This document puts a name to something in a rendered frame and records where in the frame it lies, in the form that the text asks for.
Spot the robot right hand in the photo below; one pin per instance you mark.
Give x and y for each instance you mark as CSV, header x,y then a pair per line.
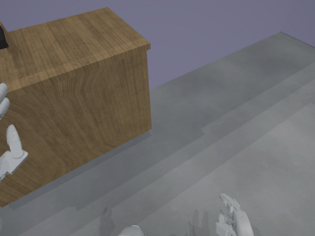
x,y
236,225

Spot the left robot thigh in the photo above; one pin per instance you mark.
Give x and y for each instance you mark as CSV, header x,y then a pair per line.
x,y
131,231

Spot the counter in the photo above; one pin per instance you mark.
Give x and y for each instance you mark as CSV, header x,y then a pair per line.
x,y
78,88

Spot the robot left hand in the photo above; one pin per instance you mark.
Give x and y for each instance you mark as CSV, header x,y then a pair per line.
x,y
11,160

